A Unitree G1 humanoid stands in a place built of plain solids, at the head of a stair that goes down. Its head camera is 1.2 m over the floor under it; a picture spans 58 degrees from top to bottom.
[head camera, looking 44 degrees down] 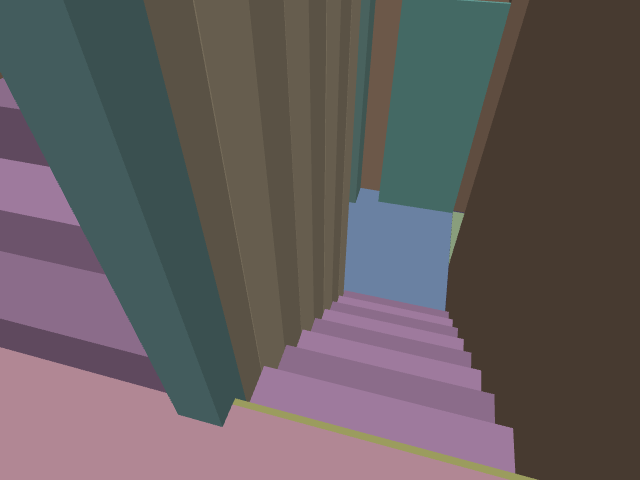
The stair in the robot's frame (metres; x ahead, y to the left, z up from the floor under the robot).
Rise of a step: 0.20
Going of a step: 0.22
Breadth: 0.85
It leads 15 degrees to the right of straight ahead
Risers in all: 9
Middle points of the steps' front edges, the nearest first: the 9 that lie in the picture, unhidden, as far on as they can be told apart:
0.48 -0.15 0.00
0.69 -0.21 -0.20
0.91 -0.27 -0.40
1.12 -0.33 -0.60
1.33 -0.38 -0.80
1.55 -0.44 -1.00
1.76 -0.50 -1.20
1.97 -0.56 -1.39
2.19 -0.61 -1.59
